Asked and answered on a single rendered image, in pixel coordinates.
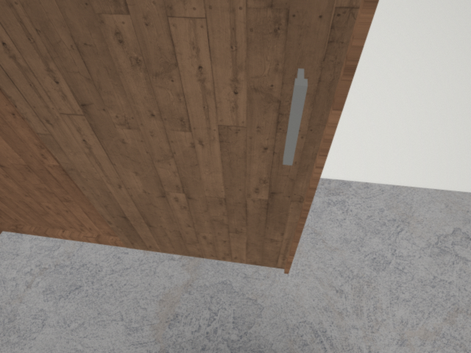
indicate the handle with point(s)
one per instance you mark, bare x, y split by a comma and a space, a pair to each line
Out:
297, 104

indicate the wardrobe door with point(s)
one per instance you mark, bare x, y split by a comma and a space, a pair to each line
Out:
35, 190
171, 116

